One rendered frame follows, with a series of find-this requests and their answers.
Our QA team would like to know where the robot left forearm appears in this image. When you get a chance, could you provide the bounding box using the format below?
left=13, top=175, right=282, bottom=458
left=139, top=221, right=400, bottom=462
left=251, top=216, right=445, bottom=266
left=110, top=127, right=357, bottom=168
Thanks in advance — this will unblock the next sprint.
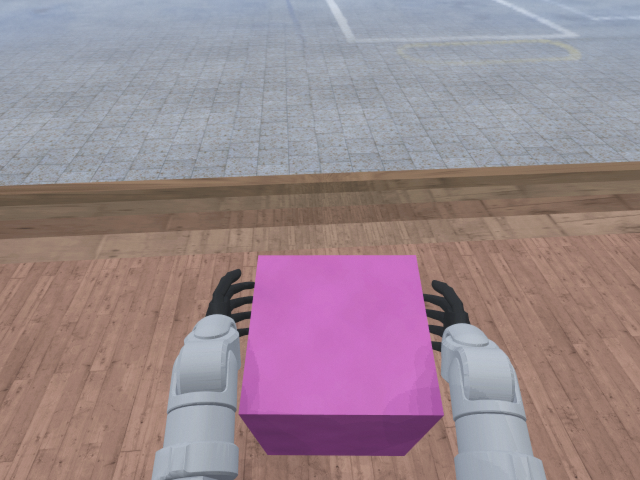
left=151, top=314, right=241, bottom=480

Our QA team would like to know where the right robot hand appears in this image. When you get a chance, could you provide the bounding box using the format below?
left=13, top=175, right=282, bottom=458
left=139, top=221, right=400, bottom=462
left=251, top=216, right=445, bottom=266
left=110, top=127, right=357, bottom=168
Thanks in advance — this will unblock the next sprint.
left=423, top=280, right=471, bottom=352

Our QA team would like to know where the robot right forearm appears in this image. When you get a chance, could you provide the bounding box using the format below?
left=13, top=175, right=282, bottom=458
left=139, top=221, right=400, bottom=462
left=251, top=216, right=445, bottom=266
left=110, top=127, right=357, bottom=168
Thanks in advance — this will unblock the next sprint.
left=441, top=323, right=547, bottom=480

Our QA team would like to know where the left robot hand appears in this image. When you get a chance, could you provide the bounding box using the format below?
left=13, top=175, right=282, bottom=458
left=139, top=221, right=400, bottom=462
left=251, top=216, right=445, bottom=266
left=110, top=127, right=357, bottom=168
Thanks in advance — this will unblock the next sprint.
left=205, top=269, right=255, bottom=337

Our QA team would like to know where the carton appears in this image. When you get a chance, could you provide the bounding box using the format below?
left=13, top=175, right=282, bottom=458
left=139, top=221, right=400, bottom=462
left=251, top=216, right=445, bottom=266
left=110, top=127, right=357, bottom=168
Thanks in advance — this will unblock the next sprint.
left=239, top=255, right=444, bottom=456

